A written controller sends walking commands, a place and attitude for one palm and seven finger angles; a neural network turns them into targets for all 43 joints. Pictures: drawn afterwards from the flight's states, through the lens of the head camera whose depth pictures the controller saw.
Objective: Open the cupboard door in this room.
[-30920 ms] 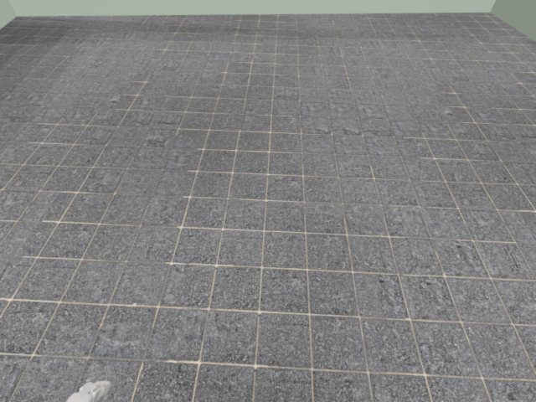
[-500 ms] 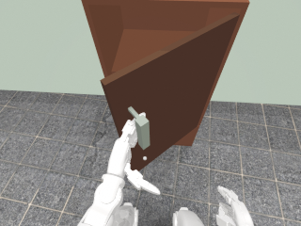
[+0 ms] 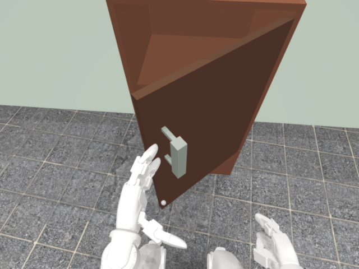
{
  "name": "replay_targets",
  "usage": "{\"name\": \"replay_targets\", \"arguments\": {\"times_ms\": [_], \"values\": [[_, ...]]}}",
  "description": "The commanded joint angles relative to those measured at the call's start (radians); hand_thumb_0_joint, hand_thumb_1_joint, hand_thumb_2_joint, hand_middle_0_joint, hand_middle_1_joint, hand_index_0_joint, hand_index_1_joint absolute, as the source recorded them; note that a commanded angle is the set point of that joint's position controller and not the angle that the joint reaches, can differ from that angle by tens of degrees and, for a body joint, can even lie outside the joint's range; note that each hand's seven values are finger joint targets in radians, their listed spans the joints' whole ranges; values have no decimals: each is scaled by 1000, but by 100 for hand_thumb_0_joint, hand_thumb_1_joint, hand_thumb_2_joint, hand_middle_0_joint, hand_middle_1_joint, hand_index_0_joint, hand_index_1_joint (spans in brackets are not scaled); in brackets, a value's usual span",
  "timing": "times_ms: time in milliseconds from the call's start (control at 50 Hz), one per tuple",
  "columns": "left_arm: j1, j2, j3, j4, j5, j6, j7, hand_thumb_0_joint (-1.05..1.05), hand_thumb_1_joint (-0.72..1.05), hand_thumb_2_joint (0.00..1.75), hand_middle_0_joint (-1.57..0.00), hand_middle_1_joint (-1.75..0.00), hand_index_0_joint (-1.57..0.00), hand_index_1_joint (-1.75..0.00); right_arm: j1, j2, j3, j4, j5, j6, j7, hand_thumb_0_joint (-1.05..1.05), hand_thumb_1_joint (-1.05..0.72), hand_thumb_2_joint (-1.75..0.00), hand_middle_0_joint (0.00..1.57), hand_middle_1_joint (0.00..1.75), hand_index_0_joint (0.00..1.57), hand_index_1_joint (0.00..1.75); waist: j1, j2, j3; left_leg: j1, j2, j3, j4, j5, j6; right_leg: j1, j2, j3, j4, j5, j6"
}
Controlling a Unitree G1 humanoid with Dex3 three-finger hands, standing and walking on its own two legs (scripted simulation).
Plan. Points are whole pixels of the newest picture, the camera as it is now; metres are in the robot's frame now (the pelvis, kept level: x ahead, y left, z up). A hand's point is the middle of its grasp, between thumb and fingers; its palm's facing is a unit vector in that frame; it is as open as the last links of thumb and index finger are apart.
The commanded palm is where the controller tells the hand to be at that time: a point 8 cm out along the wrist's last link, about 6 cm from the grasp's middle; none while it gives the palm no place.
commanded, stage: slide the hand sideways off the handle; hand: left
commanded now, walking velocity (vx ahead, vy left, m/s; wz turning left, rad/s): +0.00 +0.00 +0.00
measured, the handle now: (172, 152) +0.36 +0.04 +0.05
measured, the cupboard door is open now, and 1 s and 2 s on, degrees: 43 43 43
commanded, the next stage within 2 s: draw the hand back to the body in 0.50 s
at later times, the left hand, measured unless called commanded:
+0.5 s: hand (143, 220) +0.22 +0.09 +0.04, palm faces -0.06 -1.00 -0.01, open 16.3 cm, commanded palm +0.19 +0.14 +0.04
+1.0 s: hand (104, 213) +0.21 +0.14 +0.11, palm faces -0.04 -1.00 -0.05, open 16.3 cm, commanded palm +0.18 +0.20 +0.12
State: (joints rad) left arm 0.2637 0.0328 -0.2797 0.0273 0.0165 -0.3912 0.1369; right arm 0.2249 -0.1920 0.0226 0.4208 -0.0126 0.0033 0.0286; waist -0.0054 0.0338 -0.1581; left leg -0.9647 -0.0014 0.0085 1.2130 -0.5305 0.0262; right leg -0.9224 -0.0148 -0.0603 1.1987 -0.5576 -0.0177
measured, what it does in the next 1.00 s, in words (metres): stands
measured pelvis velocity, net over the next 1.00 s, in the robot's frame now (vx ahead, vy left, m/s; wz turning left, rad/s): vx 0.01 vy -0.02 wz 0.01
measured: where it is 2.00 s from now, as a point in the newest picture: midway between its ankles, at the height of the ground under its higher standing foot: outside the picture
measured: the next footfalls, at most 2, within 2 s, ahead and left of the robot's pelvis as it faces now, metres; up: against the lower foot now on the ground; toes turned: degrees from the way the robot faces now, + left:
none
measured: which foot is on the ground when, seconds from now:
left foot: down 0.00-1.00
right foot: down 0.00-1.00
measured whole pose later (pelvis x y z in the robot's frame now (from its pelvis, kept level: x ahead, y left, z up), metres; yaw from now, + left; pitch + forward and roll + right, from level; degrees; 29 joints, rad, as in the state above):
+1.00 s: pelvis +0.01 -0.02 +0.03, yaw +1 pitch +11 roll -2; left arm 0.56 0.22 0.04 -0.27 -0.23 -0.26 -0.15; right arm 0.30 -0.23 0.02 0.39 0.04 -0.04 -0.06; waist -0.01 0.05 -0.17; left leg -0.78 0.02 -0.03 1.08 -0.50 0.00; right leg -0.72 0.01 -0.09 1.04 -0.52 -0.04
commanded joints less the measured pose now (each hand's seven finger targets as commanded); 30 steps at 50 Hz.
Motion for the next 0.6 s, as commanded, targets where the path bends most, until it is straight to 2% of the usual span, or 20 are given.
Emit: {"name": "replay_targets", "arguments": {"times_ms": [0,40,100,120,160,180,200,260,280,340,380,400,440,460,500,540,580], "values": [[-59,-14,1,-224,14,-79,-27,0,-50,30,-15,-30,-15,-30,-45,-115,-50,-156,-3,-52,-12,0,-90,-90,20,30,20,30,-20,-72,-207,167,-10,-68,-171,147,-14,86,21,12,-163,181,-26],[-47,-8,0,-250,16,-74,-38,0,-50,30,-15,-30,-15,-30,-46,-115,-50,-164,-3,-52,-11,0,-90,-90,20,30,20,30,-18,-50,-217,171,-12,-67,-169,149,-14,84,19,13,-159,182,-28],[35,31,48,-274,-1,-64,-55,0,-50,30,-15,-30,-15,-30,-40,-114,-53,-174,-1,-48,-14,0,-90,-90,20,30,20,30,-2,-50,-236,166,-14,-57,-164,171,-14,118,22,21,-163,212,-28],[23,35,50,-293,-9,-63,-62,0,-50,30,-15,-30,-15,-30,-40,-115,-53,-177,0,-47,-17,0,-90,-90,20,30,20,30,-12,-63,-239,166,-14,-55,-157,171,-11,121,23,24,-168,220,-25],[33,63,85,-329,-22,-67,-73,0,-50,30,-15,-30,-15,-30,-35,-116,-54,-174,0,-50,-22,0,-90,-90,20,30,20,30,-5,-52,-256,166,-14,-55,-151,195,-12,141,24,27,-161,245,-27],[59,53,75,-346,-29,-71,-79,0,-50,30,-15,-30,-15,-30,-38,-114,-55,-180,1,-52,-22,0,-90,-90,20,30,20,30,-4,-33,-261,171,-16,-51,-147,207,-12,141,24,28,-158,261,-25],[73,56,79,-344,-36,-73,-84,0,-50,30,-15,-30,-15,-30,-31,-113,-53,-178,1,-53,-22,0,-90,-90,20,30,20,30,-11,-47,-248,166,-15,-53,-145,210,-12,139,24,24,-158,268,-23],[127,73,99,-374,-57,-88,-107,0,-50,30,-15,-30,-15,-30,-30,-117,-56,-177,3,-64,-26,0,-90,-90,20,30,20,30,-9,-36,-262,163,-15,-55,-131,250,-10,149,27,25,-146,314,-24],[157,60,89,-372,-66,-91,-120,0,-50,30,-15,-30,-15,-30,-25,-115,-57,-179,3,-67,-24,0,-90,-90,20,30,20,30,-14,-48,-257,157,-16,-48,-126,248,-9,153,25,27,-151,326,-19],[211,95,124,-361,-76,-92,-154,0,-50,30,-15,-30,-15,-30,-23,-122,-63,-176,5,-69,-28,0,-90,-90,20,30,20,30,-16,-72,-233,126,-16,-46,-113,231,-9,149,26,32,-149,324,-15],[232,94,124,-362,-84,-91,-174,0,-50,30,-15,-30,-15,-30,-23,-120,-65,-178,6,-73,-29,0,-90,-90,20,30,20,30,-16,-69,-229,118,-18,-44,-106,238,-7,153,24,37,-147,340,-13],[252,123,162,-365,-90,-92,-181,0,-50,30,-15,-30,-15,-30,-23,-121,-69,-177,8,-72,-32,0,-90,-90,20,30,20,30,-8,-69,-234,111,-17,-41,-102,239,-9,157,24,41,-146,344,-13],[246,128,170,-388,-103,-97,-193,0,-50,30,-15,-30,-15,-30,-30,-121,-68,-182,8,-75,-36,0,-90,-90,20,30,20,30,-11,-65,-227,103,-19,-41,-98,221,-8,149,24,44,-147,323,-12],[238,135,173,-400,-107,-98,-196,0,-50,30,-15,-30,-15,-30,-36,-121,-65,-183,9,-78,-39,0,-90,-90,20,30,20,30,-6,-45,-223,92,-22,-39,-93,220,-7,154,24,51,-146,316,-14],[221,143,192,-408,-122,-112,-201,0,-50,30,-15,-30,-15,-30,-32,-118,-67,-174,8,-86,-44,0,-90,-90,20,30,20,30,-15,-52,-228,86,-20,-38,-75,212,-8,143,22,60,-148,315,-9],[210,135,185,-415,-131,-126,-207,0,-50,30,-15,-30,-15,-30,-34,-120,-66,-175,8,-95,-47,0,-90,-90,20,30,20,30,-21,-51,-215,72,-21,-39,-67,189,-8,122,22,60,-149,276,-8],[176,130,174,-430,-134,-136,-210,0,-50,30,-15,-30,-15,-30,-36,-123,-66,-169,7,-105,-49,0,-90,-90,20,30,20,30,-25,-41,-231,73,-20,-41,-57,184,-5,108,23,61,-142,256,-10]]}}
